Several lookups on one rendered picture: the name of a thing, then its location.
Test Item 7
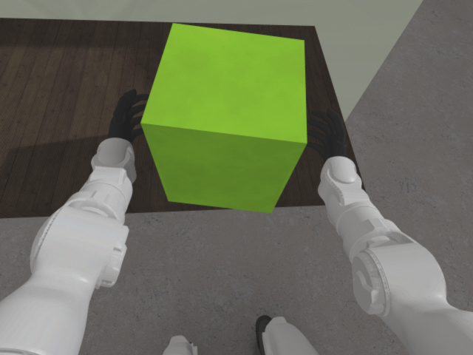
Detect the right robot upper arm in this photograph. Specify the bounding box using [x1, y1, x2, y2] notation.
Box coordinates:
[352, 243, 473, 355]

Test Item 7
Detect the table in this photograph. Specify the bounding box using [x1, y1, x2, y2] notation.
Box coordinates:
[0, 18, 366, 218]

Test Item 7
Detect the robot right foot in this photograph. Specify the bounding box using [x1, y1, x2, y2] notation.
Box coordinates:
[256, 315, 272, 355]

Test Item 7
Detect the carton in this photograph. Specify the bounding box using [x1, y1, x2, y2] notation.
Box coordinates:
[140, 23, 307, 213]

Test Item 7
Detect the robot right hand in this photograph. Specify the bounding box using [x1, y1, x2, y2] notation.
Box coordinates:
[306, 108, 348, 163]

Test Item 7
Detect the robot left forearm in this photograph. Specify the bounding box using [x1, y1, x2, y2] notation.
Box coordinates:
[30, 138, 137, 273]

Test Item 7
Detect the robot right forearm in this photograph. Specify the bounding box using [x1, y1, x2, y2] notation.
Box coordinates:
[318, 156, 446, 291]

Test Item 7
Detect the robot left hand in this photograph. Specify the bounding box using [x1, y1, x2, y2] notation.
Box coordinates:
[107, 89, 149, 144]

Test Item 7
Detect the left robot upper arm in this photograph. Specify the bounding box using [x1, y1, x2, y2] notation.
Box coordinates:
[0, 206, 129, 355]

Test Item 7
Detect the left robot shin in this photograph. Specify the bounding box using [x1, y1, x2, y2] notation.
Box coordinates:
[169, 335, 191, 345]

